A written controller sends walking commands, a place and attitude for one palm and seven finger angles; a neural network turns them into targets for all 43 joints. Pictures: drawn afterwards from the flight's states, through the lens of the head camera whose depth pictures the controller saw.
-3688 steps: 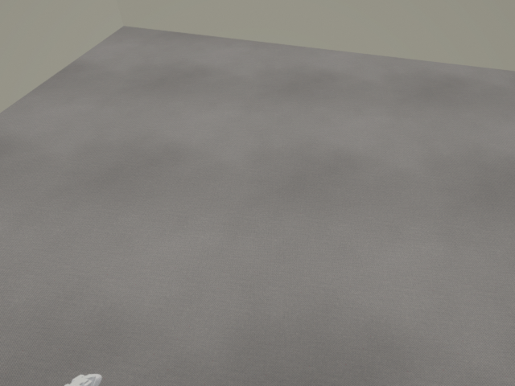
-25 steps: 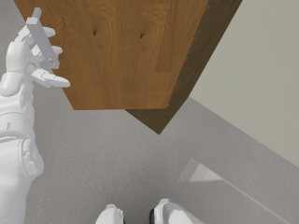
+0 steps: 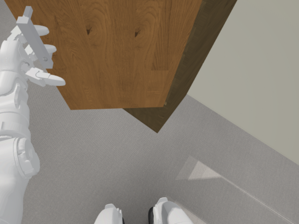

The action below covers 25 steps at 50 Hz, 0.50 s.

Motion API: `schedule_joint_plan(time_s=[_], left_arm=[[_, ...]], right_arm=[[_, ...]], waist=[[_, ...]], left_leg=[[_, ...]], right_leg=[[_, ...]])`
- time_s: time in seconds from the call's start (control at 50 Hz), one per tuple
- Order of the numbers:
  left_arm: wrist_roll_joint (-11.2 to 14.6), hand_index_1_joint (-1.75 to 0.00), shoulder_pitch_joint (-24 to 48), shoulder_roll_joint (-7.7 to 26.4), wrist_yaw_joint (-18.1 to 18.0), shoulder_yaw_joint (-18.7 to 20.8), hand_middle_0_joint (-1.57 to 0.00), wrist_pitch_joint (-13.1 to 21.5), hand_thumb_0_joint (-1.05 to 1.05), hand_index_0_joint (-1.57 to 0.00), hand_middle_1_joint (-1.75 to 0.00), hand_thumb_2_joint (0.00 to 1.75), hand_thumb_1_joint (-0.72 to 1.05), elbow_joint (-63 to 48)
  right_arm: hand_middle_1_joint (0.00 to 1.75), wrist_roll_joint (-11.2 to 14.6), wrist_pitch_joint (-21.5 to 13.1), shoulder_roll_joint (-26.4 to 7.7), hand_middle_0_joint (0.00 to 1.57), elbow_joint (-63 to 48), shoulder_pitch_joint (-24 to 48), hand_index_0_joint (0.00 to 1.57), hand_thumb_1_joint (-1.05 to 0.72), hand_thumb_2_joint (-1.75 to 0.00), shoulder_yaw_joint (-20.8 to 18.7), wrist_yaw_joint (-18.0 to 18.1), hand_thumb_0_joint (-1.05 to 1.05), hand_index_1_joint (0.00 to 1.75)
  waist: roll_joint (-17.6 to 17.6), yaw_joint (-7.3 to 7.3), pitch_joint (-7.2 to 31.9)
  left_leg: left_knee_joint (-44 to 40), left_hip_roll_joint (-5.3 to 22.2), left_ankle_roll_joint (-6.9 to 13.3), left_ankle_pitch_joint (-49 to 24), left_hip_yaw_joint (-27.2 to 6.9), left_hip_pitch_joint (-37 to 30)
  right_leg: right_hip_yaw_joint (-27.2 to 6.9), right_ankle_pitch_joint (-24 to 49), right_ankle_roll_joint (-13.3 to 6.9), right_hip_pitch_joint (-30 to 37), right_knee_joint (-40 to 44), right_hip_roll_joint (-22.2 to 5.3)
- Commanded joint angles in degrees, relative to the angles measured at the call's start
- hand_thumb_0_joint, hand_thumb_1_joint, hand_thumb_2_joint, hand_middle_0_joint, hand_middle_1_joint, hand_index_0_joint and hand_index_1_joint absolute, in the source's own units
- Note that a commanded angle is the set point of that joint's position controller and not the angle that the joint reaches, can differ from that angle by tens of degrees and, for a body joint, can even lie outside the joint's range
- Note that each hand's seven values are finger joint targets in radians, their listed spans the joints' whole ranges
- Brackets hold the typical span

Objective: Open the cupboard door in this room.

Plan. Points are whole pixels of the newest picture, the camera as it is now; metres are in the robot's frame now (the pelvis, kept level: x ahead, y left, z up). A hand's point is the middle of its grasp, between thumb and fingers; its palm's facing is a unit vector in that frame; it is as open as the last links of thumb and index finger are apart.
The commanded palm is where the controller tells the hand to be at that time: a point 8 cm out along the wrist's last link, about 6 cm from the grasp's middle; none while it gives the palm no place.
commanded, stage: close the thumb around the handle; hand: left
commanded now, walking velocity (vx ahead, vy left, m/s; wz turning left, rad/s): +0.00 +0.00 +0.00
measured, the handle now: (39, 40) +0.57 +0.23 +0.10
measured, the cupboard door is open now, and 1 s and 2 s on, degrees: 41 42 79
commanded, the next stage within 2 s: pull the door open along its arc in 0.68 s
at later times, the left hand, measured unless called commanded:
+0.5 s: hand (45, 58) +0.52 +0.21 +0.09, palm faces -0.02 -1.00 -0.01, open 7.1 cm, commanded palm +0.50 +0.26 +0.09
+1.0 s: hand (48, 62) +0.51 +0.20 +0.09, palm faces -0.02 -1.00 -0.01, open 5.6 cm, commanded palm +0.46 +0.25 +0.09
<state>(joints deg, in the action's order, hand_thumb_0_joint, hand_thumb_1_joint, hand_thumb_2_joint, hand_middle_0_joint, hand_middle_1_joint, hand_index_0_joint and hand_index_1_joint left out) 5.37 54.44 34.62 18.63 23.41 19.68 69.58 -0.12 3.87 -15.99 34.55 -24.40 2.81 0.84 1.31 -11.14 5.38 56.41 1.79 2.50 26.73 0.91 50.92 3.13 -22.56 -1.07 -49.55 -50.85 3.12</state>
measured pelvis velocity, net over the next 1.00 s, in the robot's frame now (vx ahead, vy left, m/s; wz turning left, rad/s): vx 0.01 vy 0.01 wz -0.01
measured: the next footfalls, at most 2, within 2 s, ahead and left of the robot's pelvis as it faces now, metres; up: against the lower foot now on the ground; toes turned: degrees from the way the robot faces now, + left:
none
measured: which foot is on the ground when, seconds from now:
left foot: down 0.00-1.00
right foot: down 0.00-1.00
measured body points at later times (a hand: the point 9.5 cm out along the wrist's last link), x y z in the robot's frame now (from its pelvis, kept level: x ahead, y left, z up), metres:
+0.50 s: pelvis +0.00 +0.00 +0.00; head +0.13 +0.03 +0.43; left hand +0.51 +0.27 +0.09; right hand +0.00 -0.26 -0.10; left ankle -0.01 +0.09 -0.68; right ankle +0.01 -0.11 -0.68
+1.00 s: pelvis +0.01 +0.01 +0.00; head +0.12 +0.03 +0.44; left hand +0.50 +0.26 +0.09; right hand -0.01 -0.26 -0.10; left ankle -0.01 +0.09 -0.68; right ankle +0.01 -0.11 -0.68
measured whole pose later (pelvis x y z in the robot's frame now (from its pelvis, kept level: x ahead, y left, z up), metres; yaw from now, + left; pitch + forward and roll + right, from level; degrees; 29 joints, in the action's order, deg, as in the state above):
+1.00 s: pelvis +0.01 +0.01 +0.00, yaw -1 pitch +20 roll -3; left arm 6.9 48.6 30.8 17.4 23.0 19.8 64.0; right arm 0.0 4.9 -15.5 34.0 -25.0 2.3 0.1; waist 1.7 -10.2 6.3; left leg 55.3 1.8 2.8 27.0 1.9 48.9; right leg 2.0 -22.5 -0.6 -47.9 -49.9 3.2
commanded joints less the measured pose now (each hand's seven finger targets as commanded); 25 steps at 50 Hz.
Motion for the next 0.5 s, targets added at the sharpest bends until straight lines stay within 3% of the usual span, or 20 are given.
schedule_joint_plan(time_s=[0.0, 0.02, 0.06, 0.1, 0.12, 0.14, 0.16, 0.2, 0.22, 0.3, 0.32, 0.38, 0.4, 0.42, 0.48], left_arm=[[1.9, -1.21, 25.1, 13.7, 0.3, 1.0, -0.31, 4.4, 0.00, -0.31, -1.21, 0.35, -0.39, -13.2], [2.3, -1.22, 23.9, 14.2, 0.3, 1.9, -0.31, 4.3, 0.00, -0.31, -1.22, 0.37, -0.33, -12.7], [2.0, -1.23, 24.5, 12.3, 0.6, 0.0, -0.32, 3.3, 0.00, -0.32, -1.23, 0.42, -0.22, -11.2], [1.6, -1.24, 25.0, 14.4, 0.3, 1.0, -0.33, 3.0, 0.00, -0.33, -1.24, 0.47, -0.11, -11.3], [2.0, -1.25, 27.1, 13.7, 0.0, 0.6, -0.33, 3.7, 0.00, -0.33, -1.25, 0.49, -0.05, -13.8], [1.8, -1.25, 27.0, 15.0, -0.2, 1.9, -0.34, 4.3, 0.00, -0.34, -1.25, 0.52, 0.00, -15.7], [1.9, -1.26, 25.4, 13.9, -0.1, 1.5, -0.34, 4.5, 0.00, -0.34, -1.26, 0.54, 0.06, -15.2], [2.1, -1.27, 24.5, 12.3, 0.1, 0.2, -0.35, 3.8, 0.00, -0.35, -1.27, 0.59, 0.17, -12.3], [2.4, -1.28, 24.4, 13.2, -0.1, 1.3, -0.35, 3.9, 0.00, -0.35, -1.28, 0.61, 0.23, -11.8], [1.3, -1.30, 25.8, 14.1, -0.2, 0.6, -0.37, 3.4, 0.00, -0.37, -1.30, 0.71, 0.45, -11.9], [1.7, -1.31, 27.2, 14.2, -0.4, 1.1, -0.37, 4.1, 0.00, -0.37, -1.31, 0.73, 0.51, -13.6], [1.9, -1.33, 24.3, 13.1, -0.3, 1.2, -0.38, 4.6, 0.00, -0.38, -1.33, 0.80, 0.68, -13.9], [1.9, -1.33, 24.1, 13.6, -0.3, 1.5, -0.39, 4.3, 0.00, -0.39, -1.33, 0.83, 0.73, -13.1], [2.3, -1.34, 23.7, 11.9, -0.2, 0.5, -0.39, 4.0, 0.00, -0.39, -1.34, 0.85, 0.79, -11.8], [1.7, -1.35, 24.8, 15.0, -0.3, 1.9, -0.40, 3.2, 0.00, -0.40, -1.35, 0.90, 0.90, -11.2]], right_arm=[[0.30, 0.1, -0.5, -10.8, 0.20, -1.9, -10.2, 0.20, -0.90, -0.90, -3.9, 0.5, 0.00, 0.30], [0.30, 0.1, -0.5, -10.9, 0.20, -2.2, -10.5, 0.20, -0.90, -0.90, -3.9, 0.6, 0.00, 0.30], [0.30, 0.3, -0.3, -10.8, 0.20, -1.9, -10.1, 0.20, -0.90, -0.90, -3.9, 0.6, 0.00, 0.30], [0.30, 0.3, -0.3, -11.1, 0.20, -2.0, -10.1, 0.20, -0.90, -0.90, -3.8, 0.7, 0.00, 0.30], [0.30, 0.1, -0.4, -10.9, 0.20, -2.0, -10.2, 0.20, -0.90, -0.90, -3.7, 0.8, 0.00, 0.30], [0.30, -0.1, -0.5, -10.9, 0.20, -2.0, -10.5, 0.20, -0.90, -0.90, -4.1, 0.7, 0.00, 0.30], [0.30, 0.0, -0.5, -10.8, 0.20, -2.0, -10.3, 0.20, -0.90, -0.90, -4.1, 0.6, 0.00, 0.30], [0.30, 0.1, -0.3, -10.7, 0.20, -1.7, -10.1, 0.20, -0.90, -0.90, -3.9, 0.5, 0.00, 0.30], [0.30, 0.1, -0.4, -10.8, 0.20, -1.8, -10.3, 0.20, -0.90, -0.90, -3.8, 0.6, 0.00, 0.30], [0.30, 0.2, -0.3, -11.0, 0.20, -2.1, -9.9, 0.20, -0.90, -0.90, -3.7, 0.8, 0.00, 0.30], [0.30, 0.0, -0.4, -10.8, 0.20, -2.1, -10.1, 0.20, -0.90, -0.90, -3.7, 0.8, 0.00, 0.30], [0.30, -0.1, -0.5, -10.7, 0.20, -2.1, -10.0, 0.20, -0.90, -0.90, -4.0, 0.4, 0.00, 0.30], [0.30, 0.0, -0.3, -10.7, 0.20, -2.0, -10.1, 0.20, -0.90, -0.90, -3.9, 0.5, 0.00, 0.30], [0.30, 0.0, -0.3, -10.6, 0.20, -2.0, -10.3, 0.20, -0.90, -0.90, -3.8, 0.5, 0.00, 0.30], [0.30, 0.1, -0.1, -11.1, 0.20, -2.2, -10.0, 0.20, -0.90, -0.90, -3.7, 0.7, 0.00, 0.30]], waist=[[8.3, -0.04, 27.5], [7.8, 0.39, 27.6], [7.4, -0.53, 25.4], [7.5, -0.08, 24.9], [9.3, -0.38, 26.4], [10.0, 0.41, 29.9], [10.3, 0.54, 30.3], [7.4, -0.34, 26.0], [6.7, -0.20, 25.3], [7.2, -0.45, 25.2], [9.1, -0.22, 26.4], [9.7, 0.63, 29.9], [7.7, 0.31, 28.4], [7.3, -0.19, 26.5], [5.8, -0.24, 25.2]], left_leg=[[-4.9, -0.2, -0.9, -27.5, -4.2, -22.0], [-4.8, -0.3, -0.8, -28.3, -4.2, -21.6], [-4.9, -0.3, -0.7, -26.4, -4.0, -20.9], [-5.4, -0.4, -0.7, -24.5, -4.1, -19.8], [-5.3, -0.4, -0.8, -26.5, -4.4, -21.9], [-5.0, -0.1, -1.2, -29.2, -4.8, -24.4], [-4.7, -0.1, -1.4, -30.9, -4.8, -25.2], [-4.8, 0.0, -1.1, -28.6, -4.5, -22.3], [-4.8, -0.3, -0.8, -28.3, -4.3, -21.2], [-5.2, -0.3, -0.8, -25.3, -4.3, -19.9], [-5.0, -0.3, -1.0, -27.5, -4.5, -21.8], [-4.5, -0.1, -1.4, -30.9, -4.6, -24.7], [-4.7, 0.1, -1.3, -30.5, -4.8, -23.5], [-4.7, -0.1, -1.1, -30.8, -4.7, -22.8], [-5.1, -0.2, -0.7, -25.4, -4.2, -19.4]], right_leg=[[-1.6, 20.6, 0.0, 10.8, 4.2, 0.6], [-1.6, 21.1, -0.2, 11.3, 4.0, 0.7], [-1.7, 20.1, 0.1, 9.9, 4.5, 0.6], [-1.7, 18.7, -0.1, 10.2, 4.6, 0.5], [-1.4, 19.5, -0.3, 9.8, 4.2, 0.6], [-1.4, 20.5, -0.2, 10.0, 3.8, 0.6], [-1.3, 21.2, -0.2, 9.8, 3.7, 0.6], [-1.3, 20.5, 0.0, 9.5, 4.2, 0.7], [-1.4, 20.7, -0.1, 10.1, 4.2, 0.7], [-1.6, 19.1, 0.0, 10.0, 4.2, 0.4], [-1.4, 19.8, -0.3, 9.7, 3.9, 0.5], [-1.3, 21.3, -0.2, 9.8, 3.6, 0.6], [-1.1, 21.3, -0.1, 10.1, 3.7, 0.7], [-1.1, 21.5, -0.1, 9.4, 3.8, 0.8], [-1.6, 19.4, 0.1, 10.4, 4.2, 0.6]])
